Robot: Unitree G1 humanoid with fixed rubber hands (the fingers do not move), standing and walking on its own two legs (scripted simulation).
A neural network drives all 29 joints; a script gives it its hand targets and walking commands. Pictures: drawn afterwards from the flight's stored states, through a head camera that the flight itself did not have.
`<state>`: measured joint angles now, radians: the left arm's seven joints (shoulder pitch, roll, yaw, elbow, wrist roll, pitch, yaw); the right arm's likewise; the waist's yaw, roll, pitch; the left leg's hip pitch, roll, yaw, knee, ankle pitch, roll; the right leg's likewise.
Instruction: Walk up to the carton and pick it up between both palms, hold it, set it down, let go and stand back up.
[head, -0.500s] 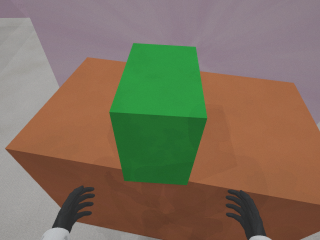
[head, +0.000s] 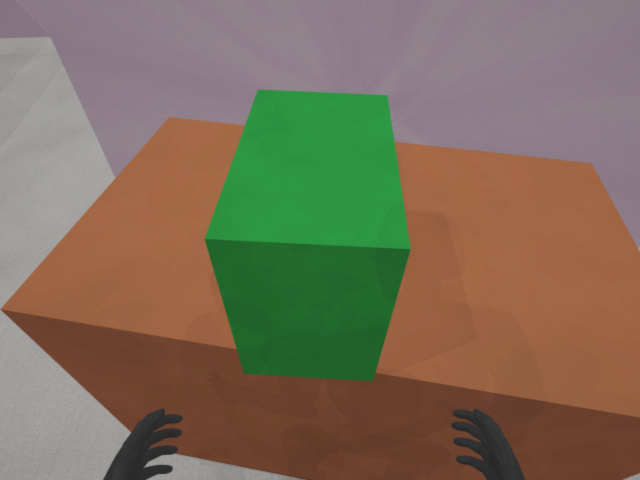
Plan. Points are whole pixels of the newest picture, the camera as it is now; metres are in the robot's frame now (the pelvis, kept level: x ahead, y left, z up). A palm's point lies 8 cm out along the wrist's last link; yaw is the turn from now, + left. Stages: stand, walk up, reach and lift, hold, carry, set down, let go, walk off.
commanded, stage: let go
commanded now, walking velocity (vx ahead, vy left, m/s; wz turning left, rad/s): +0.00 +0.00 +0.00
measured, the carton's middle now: (315, 235) +0.42 +0.02 +0.09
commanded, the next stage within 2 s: stand in 0.46 s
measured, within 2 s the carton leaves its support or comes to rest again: neither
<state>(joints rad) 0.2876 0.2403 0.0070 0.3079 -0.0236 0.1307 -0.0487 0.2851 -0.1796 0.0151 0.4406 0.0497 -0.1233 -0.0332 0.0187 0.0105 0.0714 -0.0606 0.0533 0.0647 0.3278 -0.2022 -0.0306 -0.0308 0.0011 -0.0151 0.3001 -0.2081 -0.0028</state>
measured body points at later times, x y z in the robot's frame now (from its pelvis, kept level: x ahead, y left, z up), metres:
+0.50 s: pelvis -0.02 +0.00 +0.00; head -0.02 +0.00 +0.45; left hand +0.15 +0.23 -0.08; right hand +0.15 -0.24 -0.09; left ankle -0.01 +0.13 -0.75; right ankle -0.02 -0.12 -0.75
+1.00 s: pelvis -0.03 +0.01 -0.02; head -0.03 +0.01 +0.43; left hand +0.00 +0.26 -0.15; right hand +0.04 -0.24 -0.15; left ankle -0.01 +0.13 -0.75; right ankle -0.02 -0.12 -0.75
